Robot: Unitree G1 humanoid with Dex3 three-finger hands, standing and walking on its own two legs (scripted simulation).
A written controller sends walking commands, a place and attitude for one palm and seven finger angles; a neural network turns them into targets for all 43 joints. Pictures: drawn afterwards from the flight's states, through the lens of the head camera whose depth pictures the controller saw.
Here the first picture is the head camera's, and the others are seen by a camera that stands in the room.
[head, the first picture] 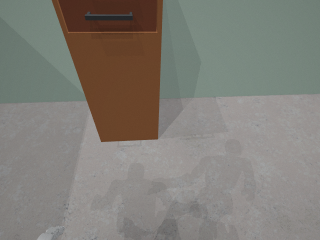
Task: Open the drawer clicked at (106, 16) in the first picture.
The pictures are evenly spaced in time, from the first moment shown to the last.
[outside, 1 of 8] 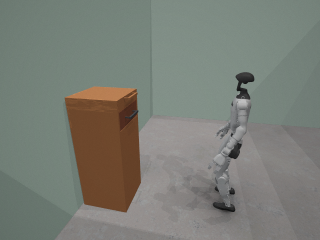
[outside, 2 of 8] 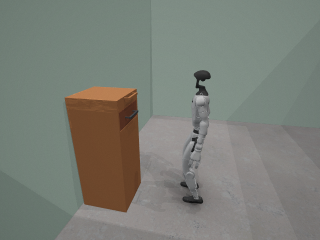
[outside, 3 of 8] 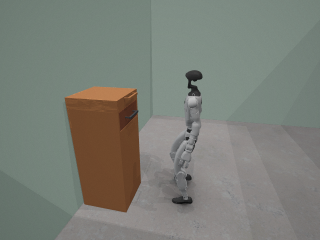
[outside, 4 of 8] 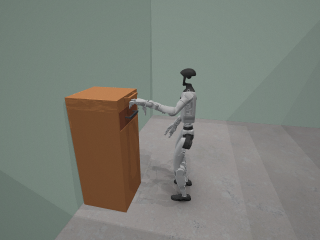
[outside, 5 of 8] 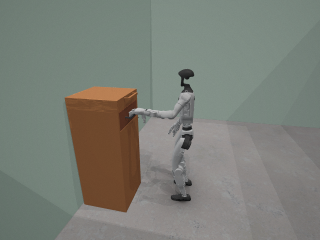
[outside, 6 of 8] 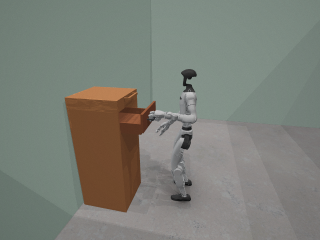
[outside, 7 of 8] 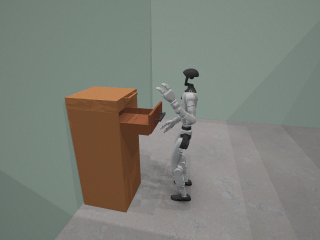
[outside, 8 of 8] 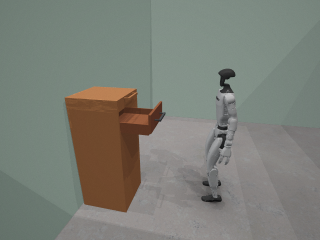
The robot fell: no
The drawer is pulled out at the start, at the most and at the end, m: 0.00 0.26 0.26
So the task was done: yes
